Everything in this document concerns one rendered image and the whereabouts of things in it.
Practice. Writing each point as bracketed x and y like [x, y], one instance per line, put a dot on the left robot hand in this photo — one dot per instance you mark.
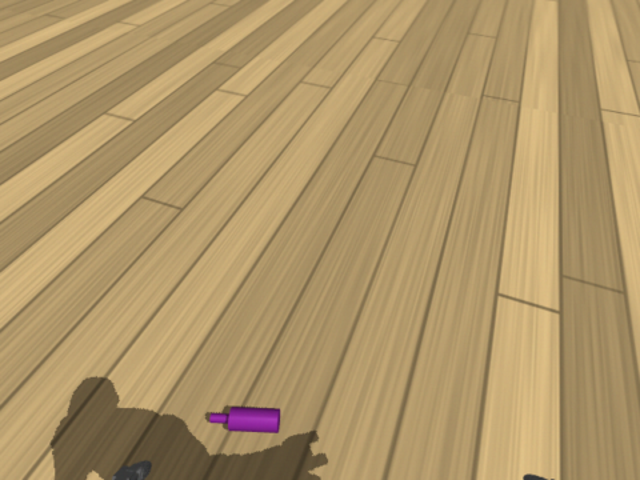
[138, 471]

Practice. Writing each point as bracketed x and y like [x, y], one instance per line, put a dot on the bottle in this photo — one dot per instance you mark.
[249, 419]

